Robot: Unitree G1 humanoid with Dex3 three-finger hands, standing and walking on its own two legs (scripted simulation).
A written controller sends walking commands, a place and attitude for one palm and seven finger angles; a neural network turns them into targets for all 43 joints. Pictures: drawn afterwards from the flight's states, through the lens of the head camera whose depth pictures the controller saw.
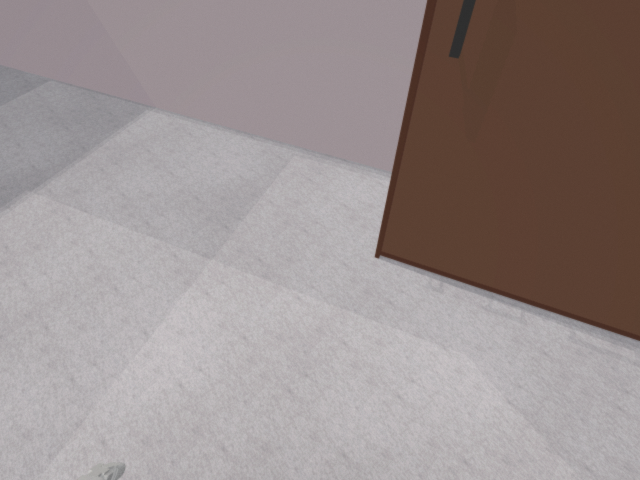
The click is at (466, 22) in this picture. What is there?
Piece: wardrobe's sliding door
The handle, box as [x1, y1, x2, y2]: [449, 0, 475, 57]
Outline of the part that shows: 475,0 463,1 449,56 458,57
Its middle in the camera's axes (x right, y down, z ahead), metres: +0.33 -0.54 +0.82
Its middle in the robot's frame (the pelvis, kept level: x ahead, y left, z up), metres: +1.02 -0.27 +0.24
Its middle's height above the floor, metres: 1.01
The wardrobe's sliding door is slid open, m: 0.00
